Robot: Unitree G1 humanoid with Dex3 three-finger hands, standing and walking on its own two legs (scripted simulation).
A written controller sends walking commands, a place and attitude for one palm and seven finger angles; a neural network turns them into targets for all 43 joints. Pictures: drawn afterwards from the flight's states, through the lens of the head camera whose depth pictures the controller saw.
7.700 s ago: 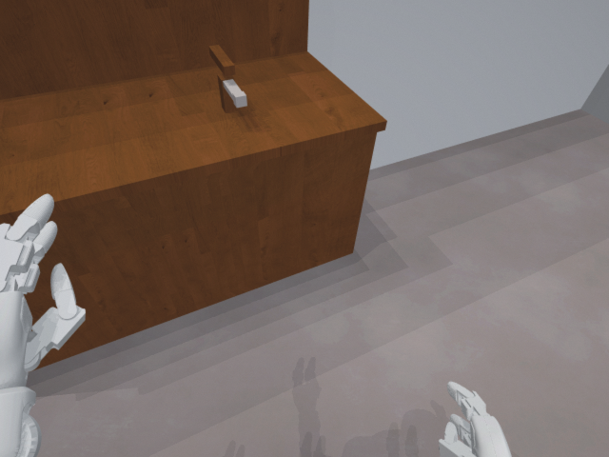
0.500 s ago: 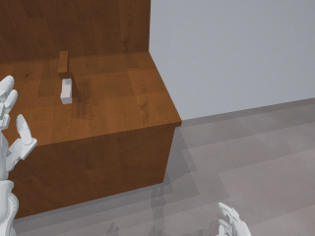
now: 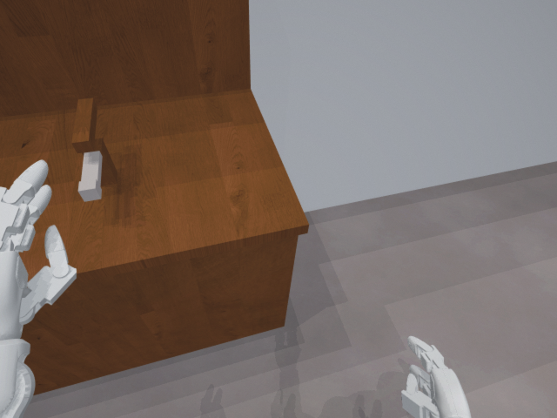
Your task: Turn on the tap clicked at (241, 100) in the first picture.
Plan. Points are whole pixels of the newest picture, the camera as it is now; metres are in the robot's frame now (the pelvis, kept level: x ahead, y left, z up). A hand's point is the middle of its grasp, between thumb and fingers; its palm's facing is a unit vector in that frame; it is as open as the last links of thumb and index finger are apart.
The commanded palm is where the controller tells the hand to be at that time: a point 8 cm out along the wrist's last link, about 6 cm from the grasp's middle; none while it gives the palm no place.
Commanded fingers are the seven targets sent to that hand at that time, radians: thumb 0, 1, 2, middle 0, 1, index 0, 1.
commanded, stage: come to a stop and stand still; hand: left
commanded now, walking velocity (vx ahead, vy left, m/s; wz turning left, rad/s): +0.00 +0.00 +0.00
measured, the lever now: (90, 190) +0.45 +0.38 +0.02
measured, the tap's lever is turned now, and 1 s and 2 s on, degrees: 0 0 0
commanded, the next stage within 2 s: look again from close up in 0.30 s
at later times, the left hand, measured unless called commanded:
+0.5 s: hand (61, 285) +0.21 +0.25 +0.15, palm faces +0.40 -0.85 -0.35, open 7.4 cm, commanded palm +0.15 +0.28 +0.17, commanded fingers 0.00 0.90 0.90 -0.20 -0.30 -0.20 -0.30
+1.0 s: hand (56, 284) +0.21 +0.25 +0.15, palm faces +0.41 -0.84 -0.36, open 7.4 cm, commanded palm +0.16 +0.29 +0.17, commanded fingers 0.00 0.90 0.90 -0.20 -0.30 -0.20 -0.30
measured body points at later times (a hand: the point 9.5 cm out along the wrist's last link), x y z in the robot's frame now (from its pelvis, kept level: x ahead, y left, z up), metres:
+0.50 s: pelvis +0.00 +0.00 +0.00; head +0.00 +0.01 +0.45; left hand +0.19 +0.29 +0.17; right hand +0.18 -0.23 -0.07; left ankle +0.00 +0.08 -0.74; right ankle +0.02 -0.13 -0.74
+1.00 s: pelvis +0.00 +0.00 +0.00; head +0.01 +0.01 +0.45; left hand +0.19 +0.30 +0.17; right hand +0.18 -0.22 -0.08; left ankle +0.00 +0.08 -0.74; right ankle +0.02 -0.13 -0.74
